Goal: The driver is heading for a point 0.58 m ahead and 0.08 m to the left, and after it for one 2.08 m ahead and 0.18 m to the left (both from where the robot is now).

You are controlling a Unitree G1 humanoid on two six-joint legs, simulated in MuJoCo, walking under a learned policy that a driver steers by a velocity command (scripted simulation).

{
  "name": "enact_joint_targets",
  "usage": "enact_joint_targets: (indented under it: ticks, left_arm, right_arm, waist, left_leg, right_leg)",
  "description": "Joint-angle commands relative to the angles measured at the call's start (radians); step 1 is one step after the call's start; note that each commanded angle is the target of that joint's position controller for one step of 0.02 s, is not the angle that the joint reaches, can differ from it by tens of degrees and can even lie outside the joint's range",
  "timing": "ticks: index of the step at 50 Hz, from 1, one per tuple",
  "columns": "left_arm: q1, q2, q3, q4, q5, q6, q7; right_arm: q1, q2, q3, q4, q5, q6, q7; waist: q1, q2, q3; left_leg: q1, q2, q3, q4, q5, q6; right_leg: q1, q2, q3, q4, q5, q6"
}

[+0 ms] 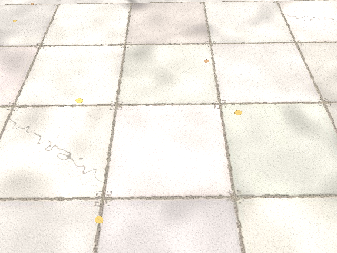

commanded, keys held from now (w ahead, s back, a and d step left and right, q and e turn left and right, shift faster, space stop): w+q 0.34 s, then w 0.08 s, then w+e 0.18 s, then e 0.40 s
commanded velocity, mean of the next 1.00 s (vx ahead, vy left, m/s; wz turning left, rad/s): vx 0.40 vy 0.00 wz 0.09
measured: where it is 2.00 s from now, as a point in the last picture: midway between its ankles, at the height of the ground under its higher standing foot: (166, 238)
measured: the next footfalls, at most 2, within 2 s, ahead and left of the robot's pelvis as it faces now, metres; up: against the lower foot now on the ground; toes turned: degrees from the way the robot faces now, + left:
left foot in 0.20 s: +0.27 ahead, +0.13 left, +0.00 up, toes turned +9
right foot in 0.70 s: +0.61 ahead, -0.01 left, +0.00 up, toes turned +11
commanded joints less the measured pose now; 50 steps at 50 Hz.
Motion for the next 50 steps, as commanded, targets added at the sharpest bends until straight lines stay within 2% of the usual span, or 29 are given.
enact_joint_targets:
  ticks: [1,4,6,8,9,10,11,12,13,14,15,16,19,21,24,28,31,33,34,35,36,37,38,39,40,41,44,47,50]
  left_arm:
    - [-0.015,0.156,0.033,-0.044,-0.009,-0.002,0.013]
    - [0.021,0.17,0.038,-0.025,-0.018,0.025,0.016]
    - [0.003,0.195,0.043,-0.032,-0.021,0.041,0.023]
    - [-0.015,0.225,0.051,-0.042,-0.023,0.055,0.035]
    - [-0.036,0.229,0.051,-0.049,-0.028,0.06,0.04]
    - [-0.04,0.216,0.043,-0.068,-0.023,0.051,0.042]
    - [0.068,0.043,-0.009,-0.117,0.012,0.018,0.018]
    - [-0.023,0.118,-0.001,-0.136,-0.023,-0.03,-0.001]
    - [-0.135,0.164,0.013,-0.173,-0.06,-0.051,-0.01]
    - [-0.15,0.152,0.008,-0.181,-0.052,-0.059,-0.006]
    - [-0.148,0.151,0.013,-0.167,-0.028,-0.055,0.001]
    - [-0.123,0.161,0.022,-0.163,-0.015,-0.042,0.002]
    - [-0.094,0.123,0.018,-0.163,-0.001,-0.005,0.003]
    - [-0.159,0.096,0.007,-0.184,0.003,0.002,0.006]
    - [-0.251,0.071,-0.008,-0.191,-0.008,-0.003,-0.006]
    - [-0.352,0.092,-0.008,-0.222,-0.031,-0.009,-0.024]
    - [-0.379,0.103,-0.006,-0.248,-0.028,-0.014,-0.044]
    - [-0.297,0.123,0.005,-0.232,-0.018,-0.018,-0.055]
    - [-0.195,0.15,0.022,-0.205,-0.013,-0.019,-0.055]
    - [-0.09,0.195,0.041,-0.184,-0.008,-0.018,-0.05]
    - [0.009,0.287,0.059,-0.188,0.005,-0.014,-0.041]
    - [0.004,0.289,0.05,-0.193,0.007,-0.009,-0.044]
    - [0.004,0.217,0.043,-0.209,-0.017,0.008,-0.039]
    - [-0.064,0.19,0.034,-0.227,-0.026,0.021,-0.033]
    - [-0.109,0.175,0.029,-0.237,-0.028,0.035,-0.027]
    - [-0.137,0.172,0.026,-0.247,-0.025,0.045,-0.022]
    - [-0.175,0.188,0.034,-0.257,-0.006,0.057,-0.014]
    - [-0.163,0.212,0.045,-0.253,-0.015,0.07,0.004]
    - [-0.168,0.212,0.047,-0.259,-0.029,0.096,0.024]
  right_arm:
    - [-0.119,-0.017,0.008,-0.109,-0.001,-0.012,0.022]
    - [-0.188,-0.015,0.011,-0.166,0.002,-0.013,0.044]
    - [-0.177,-0.032,0.002,-0.191,0.004,-0.01,0.055]
    - [-0.062,-0.079,-0.025,-0.183,0.006,-0.003,0.055]
    - [0.081,-0.129,-0.053,-0.153,0.007,-0.002,0.046]
    - [0.241,-0.206,-0.088,-0.118,0.003,0.008,0.024]
    - [0.223,-0.31,-0.101,-0.121,0.004,0.004,0.012]
    - [0.269,-0.238,-0.08,-0.142,-0.006,-0.007,0.012]
    - [0.234,-0.184,-0.065,-0.135,-0.013,-0.017,0.013]
    - [0.164,-0.154,-0.056,-0.143,-0.006,-0.022,0.013]
    - [0.093,-0.124,-0.047,-0.16,-0.006,-0.022,0.012]
    - [0.054,-0.102,-0.038,-0.178,-0.016,-0.022,0.009]
    - [0.045,-0.117,-0.039,-0.177,-0.014,-0.029,-0.002]
    - [0.076,-0.134,-0.042,-0.158,-0.015,-0.031,-0.013]
    - [0.115,-0.131,-0.036,-0.129,-0.012,-0.03,-0.019]
    - [0.175,-0.15,-0.036,-0.086,-0.013,-0.036,-0.012]
    - [0.182,-0.156,-0.039,-0.058,-0.016,-0.026,-0.018]
    - [0.143,-0.165,-0.041,-0.063,-0.021,-0.014,-0.03]
    - [0.112,-0.171,-0.04,-0.073,-0.022,-0.008,-0.036]
    - [0.099,-0.163,-0.035,-0.088,-0.025,-0.003,-0.044]
    - [0.14,-0.119,-0.017,-0.127,-0.051,-0.01,-0.051]
    - [0.283,-0.045,0.009,-0.12,-0.052,-0.025,-0.035]
    - [0.238,-0.139,-0.004,-0.105,-0.034,-0.029,-0.023]
    - [0.133,-0.151,-0.009,-0.135,-0.011,-0.026,-0.02]
    - [0.073,-0.151,-0.009,-0.145,-0.018,-0.019,-0.028]
    - [0.051,-0.153,-0.015,-0.157,-0.029,-0.006,-0.037]
    - [0.112,-0.11,-0.01,-0.153,-0.034,0.023,-0.055]
    - [0.096,-0.102,-0.009,-0.152,-0.041,0.03,-0.069]
    - [0.034,-0.097,-0.01,-0.165,-0.034,0.039,-0.071]
  waist:
    - [0.015,-0.068,0.09]
    - [0.029,-0.07,0.101]
    - [-0.002,-0.101,0.065]
    - [-0.08,-0.15,-0.025]
    - [-0.162,-0.14,-0.1]
    - [-0.239,-0.063,-0.187]
    - [-0.108,0.201,-0.262]
    - [-0.178,0.1,-0.403]
    - [-0.193,0.045,-0.255]
    - [-0.14,-0.033,-0.156]
    - [-0.095,-0.065,-0.093]
    - [-0.06,-0.05,-0.071]
    - [-0.027,-0.033,-0.048]
    - [-0.049,-0.015,-0.023]
    - [-0.102,0.021,-0.013]
    - [-0.154,0.027,0.025]
    - [-0.146,0.019,0.052]
    - [-0.098,0.04,-0.005]
    - [-0.042,0.042,-0.073]
    - [0.014,0.012,-0.146]
    - [0.015,-0.156,-0.276]
    - [-0.052,-0.337,-0.424]
    - [0.003,-0.195,-0.444]
    - [0.005,-0.141,-0.295]
    - [-0.008,-0.048,-0.194]
    - [-0.033,-0.032,-0.133]
    - [-0.093,-0.121,-0.112]
    - [-0.088,-0.128,-0.16]
    - [-0.07,-0.139,-0.163]
  left_leg:
    - [-0.034,0.005,0.048,-0.098,0.036,0.017]
    - [-0.068,-0.012,0.102,-0.153,-0.064,0.041]
    - [0.023,-0.061,0.162,-0.17,-0.159,0.072]
    - [0.209,-0.136,0.212,-0.161,-0.254,0.116]
    - [0.418,-0.171,0.206,-0.228,-0.211,0.152]
    - [0.727,-0.095,0.047,-0.282,-0.181,0.206]
    - [1.093,0.18,-0.499,-0.317,-0.225,0.394]
    - [1.162,0.255,-0.76,-0.467,-0.324,0.453]
    - [1.065,0.214,-0.596,-0.493,-0.267,0.385]
    - [0.904,0.166,-0.462,-0.498,-0.183,0.341]
    - [0.759,0.125,-0.37,-0.512,-0.08,0.314]
    - [0.662,0.096,-0.315,-0.536,-0.009,0.304]
    - [0.519,0.066,-0.218,-0.581,0.113,0.304]
    - [0.475,0.036,-0.148,-0.595,0.145,0.282]
    - [0.479,-0.007,-0.053,-0.592,0.072,0.218]
    - [0.607,0.069,-0.081,-0.595,-0.042,0.206]
    - [0.749,0.121,-0.07,-0.529,0.099,0.184]
    - [0.772,0.107,-0.026,-0.417,0.399,0.145]
    - [0.762,0.071,0.008,-0.294,0.557,0.116]
    - [0.695,0.016,0.052,-0.106,0.535,0.073]
    - [0.441,-0.078,0.1,0.246,0.125,0.006]
    - [0.13,-0.22,0.029,0.53,-0.721,-0.051]
    - [0.089,-0.158,-0.07,0.59,-0.687,-0.046]
    - [0.026,-0.119,-0.046,0.572,-0.625,-0.045]
    - [0.021,-0.087,-0.02,0.521,-0.572,-0.05]
    - [0.056,-0.067,-0.015,0.461,-0.536,-0.055]
    - [0.169,-0.07,0.004,0.326,-0.49,-0.077]
    - [0.171,-0.087,-0.001,0.219,-0.41,-0.105]
    - [0.17,-0.098,-0.021,0.119,-0.323,-0.114]
  right_leg:
    - [-0.009,-0.311,0.06,-0.071,0.405,-0.096]
    - [0.103,-0.344,0.03,-0.005,0.51,-0.09]
    - [0.125,-0.346,-0.003,0.089,0.781,-0.071]
    - [0.121,-0.34,-0.024,0.291,1.081,-0.052]
    - [0.045,-0.314,-0.039,0.483,1.066,-0.028]
    - [-0.183,-0.27,-0.037,0.767,0.791,0.012]
    - [-0.669,-0.059,0.037,1.134,-0.269,0.074]
    - [-0.792,-0.023,0.275,1.254,-0.356,0.063]
    - [-0.864,-0.081,0.297,1.217,-0.256,0.039]
    - [-0.83,-0.125,0.289,1.114,-0.167,0.029]
    - [-0.766,-0.153,0.278,1.028,-0.13,0.04]
    - [-0.695,-0.173,0.282,0.984,-0.102,0.051]
    - [-0.628,-0.179,0.244,0.865,-0.037,0.101]
    - [-0.631,-0.174,0.224,0.732,0.083,0.123]
    - [-0.576,-0.151,0.199,0.498,0.328,0.11]
    - [-0.623,-0.139,0.203,0.382,0.388,0.064]
    - [-0.703,-0.125,0.208,0.338,0.258,0.013]
    - [-0.582,-0.073,0.178,0.321,0.197,-0.016]
    - [-0.443,-0.028,0.143,0.299,0.229,-0.034]
    - [-0.268,-0.036,0.167,0.275,0.385,-0.062]
    - [0.037,-0.25,0.445,0.331,0.759,-0.164]
    - [0.324,-0.451,0.827,0.293,0.916,-0.345]
    - [0.3,-0.403,0.799,0.26,0.727,-0.31]
    - [0.172,-0.363,0.677,0.237,0.638,-0.271]
    - [0.024,-0.323,0.606,0.205,0.603,-0.241]
    - [-0.105,-0.296,0.571,0.175,0.585,-0.229]
    - [-0.284,-0.231,0.505,0.125,0.599,-0.221]
    - [-0.285,-0.214,0.496,0.146,0.603,-0.212]
    - [-0.289,-0.183,0.527,0.146,0.349,-0.17]
Keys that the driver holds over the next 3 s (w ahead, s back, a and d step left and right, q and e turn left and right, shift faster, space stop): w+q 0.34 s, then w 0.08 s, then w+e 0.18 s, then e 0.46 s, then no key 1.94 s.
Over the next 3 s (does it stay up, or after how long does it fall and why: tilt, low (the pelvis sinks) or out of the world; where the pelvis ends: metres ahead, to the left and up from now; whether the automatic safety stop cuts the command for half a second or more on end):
stays up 0.56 0.08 -0.01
